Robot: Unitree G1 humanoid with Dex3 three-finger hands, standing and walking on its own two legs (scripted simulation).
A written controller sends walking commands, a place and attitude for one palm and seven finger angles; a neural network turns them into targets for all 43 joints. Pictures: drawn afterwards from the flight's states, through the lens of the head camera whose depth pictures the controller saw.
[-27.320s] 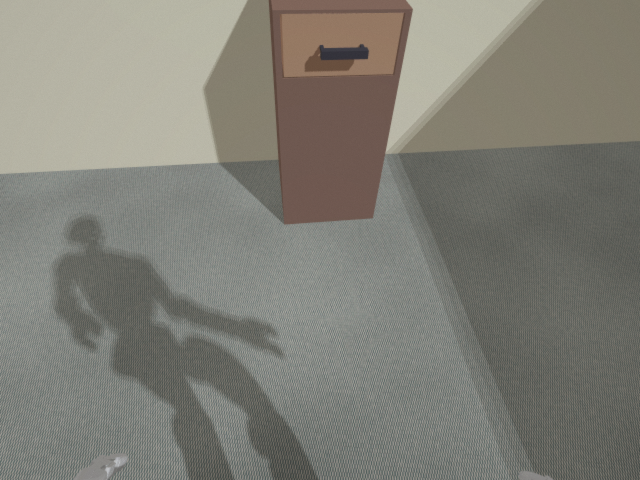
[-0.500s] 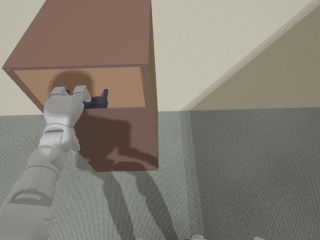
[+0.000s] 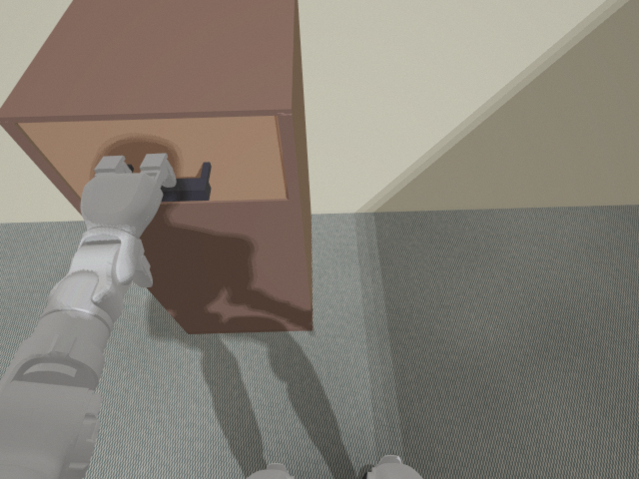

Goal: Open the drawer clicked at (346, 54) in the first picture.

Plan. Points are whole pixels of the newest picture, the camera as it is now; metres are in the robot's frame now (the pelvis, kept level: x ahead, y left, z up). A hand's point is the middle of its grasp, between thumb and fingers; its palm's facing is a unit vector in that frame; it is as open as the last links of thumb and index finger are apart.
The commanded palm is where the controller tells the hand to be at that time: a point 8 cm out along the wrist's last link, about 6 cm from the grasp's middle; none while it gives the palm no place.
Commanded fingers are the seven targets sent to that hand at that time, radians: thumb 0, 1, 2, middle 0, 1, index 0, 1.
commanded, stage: lower the fingers behind the handle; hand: left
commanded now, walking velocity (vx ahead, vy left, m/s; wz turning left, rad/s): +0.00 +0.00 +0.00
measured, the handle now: (164, 179) +0.52 +0.26 +0.03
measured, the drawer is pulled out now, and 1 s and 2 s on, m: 0.00 0.00 0.00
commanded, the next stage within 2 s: lift the fingers back up to retry in 0.24 s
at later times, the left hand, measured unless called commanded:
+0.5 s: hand (140, 218) +0.43 +0.27 +0.04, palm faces -0.03 -0.01 -1.00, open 13.8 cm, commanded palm +0.41 +0.28 +0.08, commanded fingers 0.00 -0.50 0.30 -0.30 -1.20 -0.30 -1.20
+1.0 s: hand (108, 200) +0.43 +0.29 +0.08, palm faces +0.02 -0.04 -1.00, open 13.8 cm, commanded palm +0.40 +0.28 +0.14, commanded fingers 0.00 -0.50 0.30 -0.30 -1.20 -0.30 -1.20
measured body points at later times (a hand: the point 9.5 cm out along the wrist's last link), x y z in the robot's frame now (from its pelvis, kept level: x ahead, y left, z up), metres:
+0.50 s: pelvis +0.00 +0.00 +0.00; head +0.08 -0.02 +0.44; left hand +0.43 +0.26 +0.10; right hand +0.07 -0.27 -0.13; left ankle -0.01 +0.10 -0.70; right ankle +0.04 -0.11 -0.70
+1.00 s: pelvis +0.03 +0.02 +0.02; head +0.10 +0.00 +0.47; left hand +0.43 +0.29 +0.14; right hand +0.13 -0.25 -0.11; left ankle -0.01 +0.10 -0.70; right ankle +0.04 -0.11 -0.70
